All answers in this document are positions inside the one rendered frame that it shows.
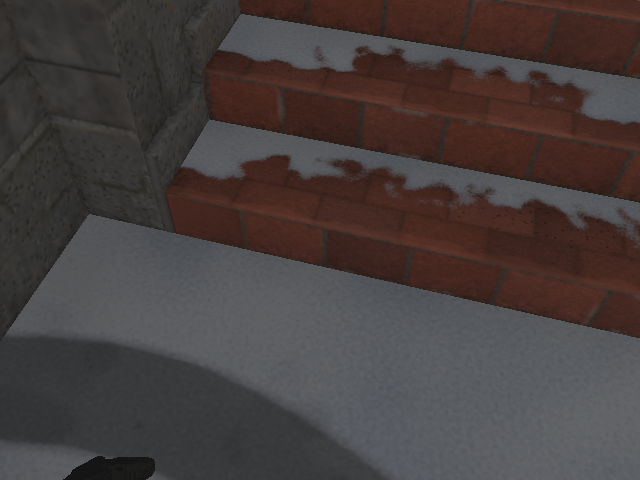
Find robot left hand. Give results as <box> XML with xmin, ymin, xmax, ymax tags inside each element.
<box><xmin>63</xmin><ymin>456</ymin><xmax>155</xmax><ymax>480</ymax></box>

